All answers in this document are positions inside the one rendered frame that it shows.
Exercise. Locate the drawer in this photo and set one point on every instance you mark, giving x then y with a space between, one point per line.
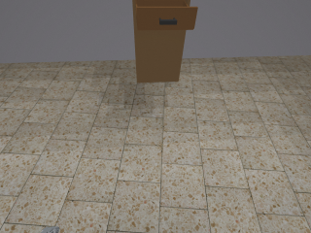
148 13

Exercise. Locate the cabinet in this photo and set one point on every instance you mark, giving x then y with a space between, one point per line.
158 53

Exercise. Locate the handle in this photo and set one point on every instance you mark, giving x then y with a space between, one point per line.
168 21

